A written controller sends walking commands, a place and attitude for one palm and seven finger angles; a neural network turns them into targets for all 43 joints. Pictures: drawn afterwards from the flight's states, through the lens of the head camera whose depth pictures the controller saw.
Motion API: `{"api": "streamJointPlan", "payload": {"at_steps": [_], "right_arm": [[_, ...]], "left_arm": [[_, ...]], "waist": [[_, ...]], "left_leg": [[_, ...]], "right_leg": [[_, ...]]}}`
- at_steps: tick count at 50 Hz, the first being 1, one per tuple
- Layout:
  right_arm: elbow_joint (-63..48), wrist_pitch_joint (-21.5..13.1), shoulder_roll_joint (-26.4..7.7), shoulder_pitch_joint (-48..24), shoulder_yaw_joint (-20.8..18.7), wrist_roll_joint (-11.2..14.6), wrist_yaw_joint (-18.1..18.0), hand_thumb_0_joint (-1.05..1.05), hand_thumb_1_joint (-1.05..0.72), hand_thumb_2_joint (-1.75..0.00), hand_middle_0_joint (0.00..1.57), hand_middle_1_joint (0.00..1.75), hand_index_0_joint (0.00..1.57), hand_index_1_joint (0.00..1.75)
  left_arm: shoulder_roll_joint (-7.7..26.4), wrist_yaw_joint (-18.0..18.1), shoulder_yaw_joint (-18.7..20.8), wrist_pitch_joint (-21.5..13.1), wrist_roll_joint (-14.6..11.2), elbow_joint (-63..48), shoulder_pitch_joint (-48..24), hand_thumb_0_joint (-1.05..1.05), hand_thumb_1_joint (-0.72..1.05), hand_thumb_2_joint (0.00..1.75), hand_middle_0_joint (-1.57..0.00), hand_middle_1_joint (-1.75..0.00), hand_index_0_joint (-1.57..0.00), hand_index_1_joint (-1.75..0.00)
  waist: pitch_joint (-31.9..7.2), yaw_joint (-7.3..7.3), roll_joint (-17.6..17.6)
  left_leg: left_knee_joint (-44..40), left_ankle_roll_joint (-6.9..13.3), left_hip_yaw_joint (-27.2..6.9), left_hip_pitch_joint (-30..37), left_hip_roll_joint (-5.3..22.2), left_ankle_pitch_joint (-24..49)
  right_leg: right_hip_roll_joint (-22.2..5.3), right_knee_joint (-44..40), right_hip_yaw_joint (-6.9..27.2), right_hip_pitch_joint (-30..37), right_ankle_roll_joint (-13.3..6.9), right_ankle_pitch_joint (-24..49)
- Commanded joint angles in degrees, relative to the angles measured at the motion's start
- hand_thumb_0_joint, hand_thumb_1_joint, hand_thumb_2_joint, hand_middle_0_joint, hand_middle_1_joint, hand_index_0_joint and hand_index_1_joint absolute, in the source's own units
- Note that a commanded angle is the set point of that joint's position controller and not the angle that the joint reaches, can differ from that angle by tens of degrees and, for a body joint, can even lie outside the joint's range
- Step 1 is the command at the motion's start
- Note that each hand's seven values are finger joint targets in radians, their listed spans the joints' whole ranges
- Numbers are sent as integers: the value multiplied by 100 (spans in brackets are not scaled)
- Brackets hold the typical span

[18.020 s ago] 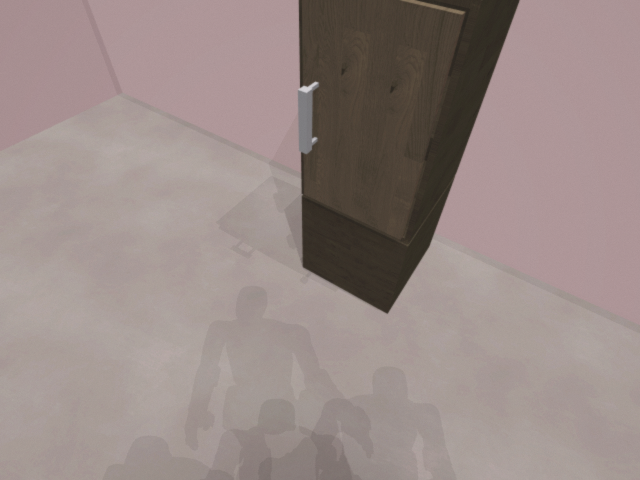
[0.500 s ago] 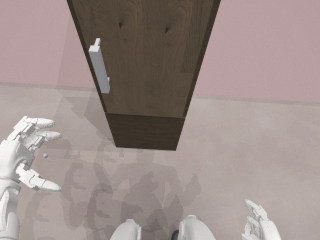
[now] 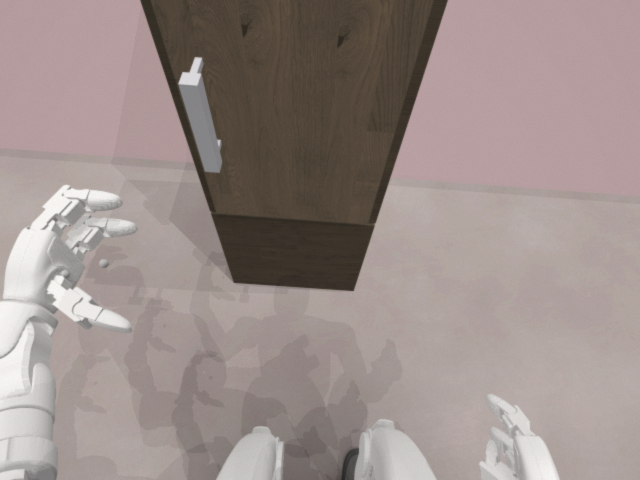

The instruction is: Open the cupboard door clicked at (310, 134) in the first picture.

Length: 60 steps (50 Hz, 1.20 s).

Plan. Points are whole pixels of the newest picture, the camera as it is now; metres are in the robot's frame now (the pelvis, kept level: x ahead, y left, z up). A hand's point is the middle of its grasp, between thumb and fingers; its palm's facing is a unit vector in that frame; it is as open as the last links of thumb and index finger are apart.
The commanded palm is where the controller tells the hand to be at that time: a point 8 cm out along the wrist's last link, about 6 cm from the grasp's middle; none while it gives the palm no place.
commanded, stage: move the hooked fingers beside the handle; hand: left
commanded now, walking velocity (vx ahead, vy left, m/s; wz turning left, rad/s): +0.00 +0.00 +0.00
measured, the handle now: (206, 118) +0.60 +0.21 +0.03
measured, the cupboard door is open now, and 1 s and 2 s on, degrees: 0 0 0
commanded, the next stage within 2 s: none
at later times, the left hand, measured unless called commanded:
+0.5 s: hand (130, 208) +0.42 +0.26 +0.05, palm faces -0.03 -1.00 -0.03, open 14.0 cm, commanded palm +0.40 +0.31 +0.05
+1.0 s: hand (149, 158) +0.50 +0.26 +0.05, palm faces -0.01 -1.00 -0.05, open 14.0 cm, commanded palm +0.49 +0.30 +0.04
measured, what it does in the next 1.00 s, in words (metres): stands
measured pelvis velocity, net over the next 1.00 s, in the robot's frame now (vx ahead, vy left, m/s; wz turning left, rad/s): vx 0.00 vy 0.00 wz -0.04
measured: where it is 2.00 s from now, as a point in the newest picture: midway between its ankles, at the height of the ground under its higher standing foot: outside the picture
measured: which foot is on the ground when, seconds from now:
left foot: down 0.00-1.00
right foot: down 0.00-1.00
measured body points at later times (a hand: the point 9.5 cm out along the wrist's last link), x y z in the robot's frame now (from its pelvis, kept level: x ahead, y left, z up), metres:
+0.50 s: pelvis +0.01 +0.00 +0.00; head +0.13 +0.02 +0.43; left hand +0.42 +0.32 +0.05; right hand +0.09 -0.27 -0.10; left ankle +0.00 +0.10 -0.66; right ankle +0.06 -0.11 -0.66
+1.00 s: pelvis +0.00 +0.00 -0.02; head +0.16 +0.03 +0.40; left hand +0.50 +0.31 +0.06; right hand +0.02 -0.27 -0.12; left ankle +0.00 +0.10 -0.66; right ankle +0.06 -0.11 -0.66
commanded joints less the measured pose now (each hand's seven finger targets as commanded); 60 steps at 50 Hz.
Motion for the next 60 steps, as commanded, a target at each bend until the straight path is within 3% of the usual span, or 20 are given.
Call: {"api": "streamJointPlan", "payload": {"at_steps": [1, 6, 10, 13, 16, 18, 22, 26, 30, 34, 36, 38, 40, 44, 46, 48, 50, 54, 58, 60], "right_arm": [[-643, -145, -916, 401, -446, 20, -15, 0, -90, -90, 20, 30, 20, 30], [-655, 43, -940, 456, -433, -5, 50, 0, -90, -90, 20, 30, 20, 30], [-604, 141, -946, 579, -452, -29, 73, 0, -90, -90, 20, 30, 20, 30], [-520, 187, -940, 673, -486, -39, 87, 0, -90, -90, 20, 30, 20, 30], [-371, 279, -1003, 789, -498, -34, 61, 0, -90, -90, 20, 30, 20, 30], [-342, 319, -996, 792, -491, -16, 56, 0, -90, -90, 20, 30, 20, 30], [-284, 441, -1030, 920, -498, -55, 69, 0, -90, -90, 20, 30, 20, 30], [-255, 566, -1015, 987, -469, -75, 93, 0, -90, -90, 20, 30, 20, 30], [-253, 684, -1042, 1092, -484, -102, 131, 0, -90, -90, 20, 30, 20, 30], [-212, 810, -1059, 1194, -479, -111, 155, 0, -90, -90, 20, 30, 20, 30], [-162, 893, -1092, 1218, -467, -111, 151, 0, -90, -90, 20, 30, 20, 30], [-183, 943, -1074, 1237, -447, -114, 159, 0, -90, -90, 20, 30, 20, 30], [-136, 1005, -1110, 1302, -430, -144, 143, 0, -90, -90, 20, 30, 20, 30], [-112, 1072, -1128, 1340, -373, -174, 127, 0, -90, -90, 20, 30, 20, 30], [-95, 1112, -1165, 1400, -349, -187, 131, 0, -90, -90, 20, 30, 20, 30], [-61, 1150, -1181, 1437, -321, -192, 135, 0, -90, -90, 20, 30, 20, 30], [-63, 1195, -1208, 1520, -316, -216, 144, 0, -90, -90, 20, 30, 20, 30], [-103, 1307, -1238, 1615, -271, -211, 151, 0, -90, -90, 20, 30, 20, 30], [-139, 1393, -1276, 1657, -189, -211, 139, 0, -90, -90, 20, 30, 20, 30], [-154, 1416, -1297, 1725, -171, -238, 135, 0, -90, -90, 20, 30, 20, 30]], "left_arm": [[1583, 45, 442, -209, -55, -934, -1393, 0, -50, 30, -30, -120, -30, -120], [1858, 233, 806, -171, -34, -359, -1529, 0, -50, 30, -30, -120, -30, -120], [2048, 246, 841, -404, 87, -352, -2057, 0, -50, 30, -30, -120, -30, -120], [1844, 174, 550, -546, 138, -478, -2448, 0, -50, 30, -30, -120, -30, -120], [1998, 99, 631, -541, 160, 30, -2733, 0, -50, 30, -30, -120, -30, -120], [1806, 71, 462, -497, 163, 276, -2929, 0, -50, 30, -30, -120, -30, -120], [2307, 147, 755, -503, 308, 478, -3258, 0, -50, 30, -30, -120, -30, -120], [2409, 264, 748, -575, 455, 859, -3697, 0, -50, 30, -30, -120, -30, -120], [2503, 305, 786, -671, 556, 1059, -3850, 0, -50, 30, -30, -120, -30, -120], [2330, 263, 562, -633, 587, 1360, -4262, 0, -50, 30, -30, -120, -30, -120], [2584, 259, 669, -611, 665, 1562, -4511, 0, -50, 30, -30, -120, -30, -120], [2528, 284, 596, -602, 716, 1745, -4660, 0, -50, 30, -30, -120, -30, -120], [2945, 339, 837, -665, 793, 1814, -4980, 0, -50, 30, -30, -120, -30, -120], [3154, 421, 803, -747, 911, 2009, -5583, 0, -50, 30, -30, -120, -30, -120], [3383, 407, 872, -737, 1005, 2191, -5662, 0, -50, 30, -30, -120, -30, -120], [3314, 379, 713, -674, 1046, 2335, -5877, 0, -50, 30, -30, -120, -30, -120], [3447, 328, 799, -633, 1065, 2385, -5881, 0, -50, 30, -30, -120, -30, -120], [3629, 249, 840, -432, 1067, 2656, -6056, 0, -50, 30, -30, -120, -30, -120], [4166, 278, 990, -283, 1221, 2850, -6421, 0, -50, 30, -30, -120, -30, -120], [4569, 298, 1175, -334, 1323, 2734, -6691, 0, -50, 30, -30, -120, -30, -120]], "waist": [[-2278, -30, 646], [-2060, -24, 220], [-2294, -56, 572], [-2527, -176, 793], [-2392, -296, 496], [-2235, -340, 536], [-2493, -233, 750], [-2472, -342, 612], [-2721, -317, 856], [-2722, -493, 719], [-2619, -512, 701], [-2567, -558, 672], [-2642, -565, 785], [-2625, -755, 788], [-2805, -743, 977], [-2786, -868, 1039], [-3051, -825, 1214], [-3054, -966, 1079], [-2862, -1080, 954], [-3144, -1032, 1289]], "left_leg": [[-1185, -166, -324, 916, -40, 2207], [-1121, -97, -202, 326, -63, 1900], [-1085, -88, -180, 436, -50, 2017], [-1065, -103, -212, 811, -16, 2305], [-1027, -85, -273, 687, 13, 2215], [-1046, -70, -260, 625, -1, 2055], [-1022, -121, -296, 778, 13, 2390], [-917, -72, -259, 569, 18, 2327], [-899, -126, -325, 869, 51, 2699], [-815, -94, -360, 861, 77, 2771], [-828, -85, -348, 694, 72, 2524], [-825, -57, -332, 549, 46, 2326], [-769, -60, -345, 520, 52, 2349], [-634, -5, -361, 276, 40, 2080], [-583, -15, -375, 276, 35, 2124], [-545, -15, -417, 308, 52, 2148], [-512, -51, -454, 520, 75, 2418], [-364, 11, -445, 239, 82, 2493], [-290, 86, -395, -324, 81, 2119], [-234, 64, -414, -228, 84, 2230]], "right_leg": [[200, -603, 452, 1653, -11, 1005], [201, -639, 551, 1844, 21, 996], [216, -572, 607, 1866, -7, 1114], [229, -569, 578, 1716, 2, 1272], [254, -574, 549, 1556, 15, 1182], [239, -610, 545, 1432, 15, 1070], [240, -542, 531, 1474, -7, 1234], [258, -493, 561, 1435, 13, 1297], [281, -428, 510, 1291, -1, 1362], [298, -418, 499, 1127, 20, 1425], [292, -436, 512, 1131, 32, 1324], [290, -456, 530, 1117, 37, 1236], [300, -402, 534, 1075, 22, 1240], [309, -371, 577, 945, 33, 1095], [312, -326, 592, 943, 28, 1107], [312, -308, 559, 745, 44, 1069], [319, -260, 526, 712, 31, 1193], [339, -205, 532, 711, 43, 1405], [351, -240, 601, 798, 92, 1273], [365, -153, 597, 794, 57, 1311]]}}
